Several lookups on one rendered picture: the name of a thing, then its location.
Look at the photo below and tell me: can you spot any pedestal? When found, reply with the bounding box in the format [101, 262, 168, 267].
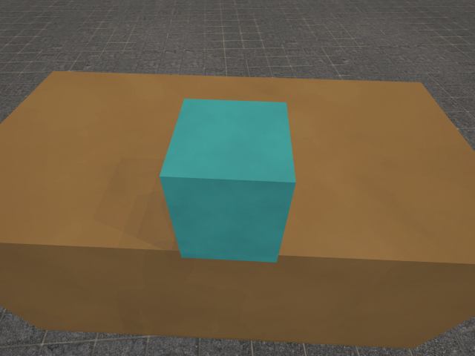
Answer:
[0, 71, 475, 349]

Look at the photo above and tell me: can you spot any carton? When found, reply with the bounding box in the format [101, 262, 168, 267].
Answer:
[160, 99, 296, 263]

